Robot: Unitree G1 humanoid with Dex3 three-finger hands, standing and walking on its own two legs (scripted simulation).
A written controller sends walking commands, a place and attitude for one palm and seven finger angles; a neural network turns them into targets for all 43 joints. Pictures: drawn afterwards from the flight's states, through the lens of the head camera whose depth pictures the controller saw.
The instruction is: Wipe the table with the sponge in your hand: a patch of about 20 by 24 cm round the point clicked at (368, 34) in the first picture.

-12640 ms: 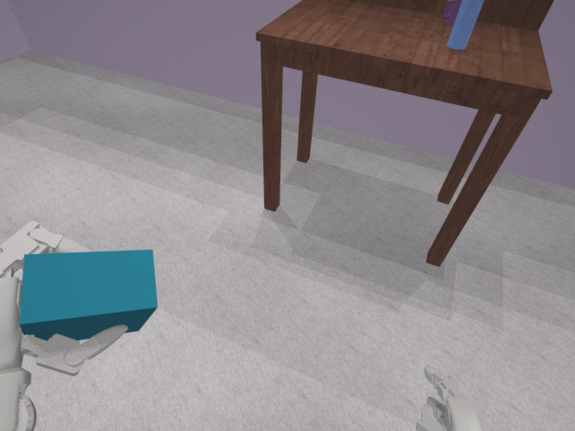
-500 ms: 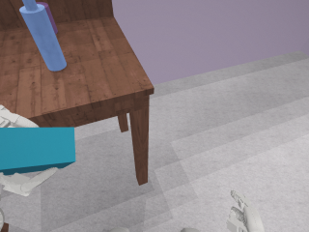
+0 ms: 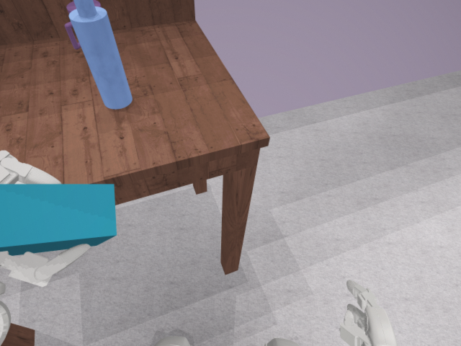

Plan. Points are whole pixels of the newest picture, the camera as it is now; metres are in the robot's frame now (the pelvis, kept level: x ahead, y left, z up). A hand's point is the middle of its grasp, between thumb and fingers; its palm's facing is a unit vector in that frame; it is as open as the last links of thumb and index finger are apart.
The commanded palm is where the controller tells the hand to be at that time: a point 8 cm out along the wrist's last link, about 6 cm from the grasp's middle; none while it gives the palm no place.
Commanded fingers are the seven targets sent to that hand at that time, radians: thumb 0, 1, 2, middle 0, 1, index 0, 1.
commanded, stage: shuffle to correct the standing spot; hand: left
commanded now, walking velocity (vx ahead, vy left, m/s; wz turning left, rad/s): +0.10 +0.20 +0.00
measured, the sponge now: (72, 219) +0.23 +0.22 +0.15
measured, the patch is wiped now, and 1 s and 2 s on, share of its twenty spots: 0.00 0.00 0.00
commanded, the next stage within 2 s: come to a stop and stand still in 1.46 s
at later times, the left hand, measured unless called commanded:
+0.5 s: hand out of the picture +0.22 +0.34 +0.17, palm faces +0.41 -0.81 -0.42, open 10.4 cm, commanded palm +0.15 +0.38 +0.20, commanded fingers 0.00 0.10 1.30 -1.20 -1.60 -1.20 -1.60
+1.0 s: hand out of the picture +0.21 +0.43 +0.17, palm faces +0.39 -0.82 -0.41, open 10.4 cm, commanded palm +0.15 +0.47 +0.20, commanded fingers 0.00 0.10 1.30 -1.20 -1.60 -1.20 -1.60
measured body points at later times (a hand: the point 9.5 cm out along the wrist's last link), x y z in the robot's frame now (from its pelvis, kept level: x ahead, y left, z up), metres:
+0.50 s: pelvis -0.01 +0.10 +0.00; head +0.03 +0.11 +0.45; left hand +0.19 +0.38 +0.19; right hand +0.17 -0.14 -0.09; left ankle +0.03 +0.25 -0.72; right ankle +0.00 -0.03 -0.69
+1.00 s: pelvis -0.01 +0.19 +0.00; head +0.02 +0.21 +0.45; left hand +0.19 +0.47 +0.20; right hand +0.15 -0.05 -0.08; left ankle +0.04 +0.34 -0.72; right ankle -0.01 +0.07 -0.69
